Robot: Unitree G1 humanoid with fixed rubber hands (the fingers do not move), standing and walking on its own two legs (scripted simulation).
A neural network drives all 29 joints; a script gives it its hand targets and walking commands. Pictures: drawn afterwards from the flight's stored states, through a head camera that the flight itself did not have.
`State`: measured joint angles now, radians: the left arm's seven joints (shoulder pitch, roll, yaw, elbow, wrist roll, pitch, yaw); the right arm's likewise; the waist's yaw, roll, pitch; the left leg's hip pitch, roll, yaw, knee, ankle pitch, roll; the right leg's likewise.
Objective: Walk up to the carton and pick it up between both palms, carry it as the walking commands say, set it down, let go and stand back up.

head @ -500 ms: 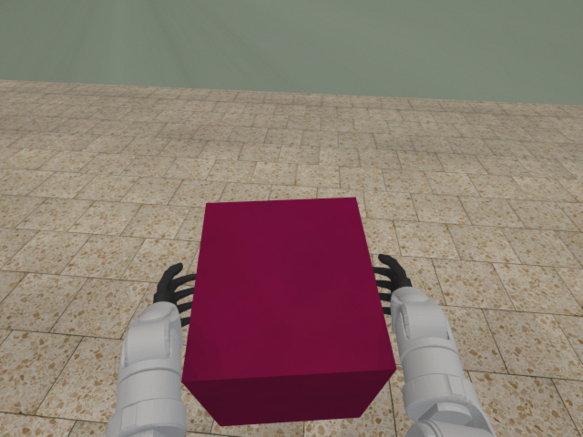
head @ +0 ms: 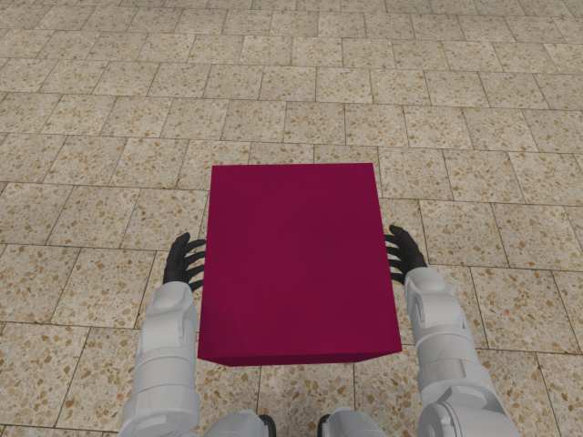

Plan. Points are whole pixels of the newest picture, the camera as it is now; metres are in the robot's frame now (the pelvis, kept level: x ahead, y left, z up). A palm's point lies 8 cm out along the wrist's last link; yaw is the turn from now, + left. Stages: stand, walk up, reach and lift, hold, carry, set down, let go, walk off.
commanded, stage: set down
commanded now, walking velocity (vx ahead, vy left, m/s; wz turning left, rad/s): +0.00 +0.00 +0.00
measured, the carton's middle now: (293, 275) +0.37 +0.00 -0.14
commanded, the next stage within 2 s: none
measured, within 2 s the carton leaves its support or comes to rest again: neither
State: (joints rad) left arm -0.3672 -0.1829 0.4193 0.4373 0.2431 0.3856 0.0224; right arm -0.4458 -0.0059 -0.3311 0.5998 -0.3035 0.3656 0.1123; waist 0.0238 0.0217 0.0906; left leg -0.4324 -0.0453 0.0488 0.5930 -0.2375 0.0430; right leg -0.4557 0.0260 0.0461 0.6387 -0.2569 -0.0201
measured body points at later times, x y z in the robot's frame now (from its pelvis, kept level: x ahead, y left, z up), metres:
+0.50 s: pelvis -0.03 -0.03 -0.07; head +0.13 -0.03 +0.35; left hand +0.34 +0.19 -0.12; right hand +0.39 -0.16 -0.12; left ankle +0.04 +0.09 -0.72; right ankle +0.04 -0.11 -0.72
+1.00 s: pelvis -0.05 +0.00 -0.16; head +0.16 +0.01 +0.24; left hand +0.37 +0.19 -0.22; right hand +0.42 -0.15 -0.22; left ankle +0.04 +0.09 -0.72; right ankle +0.04 -0.11 -0.72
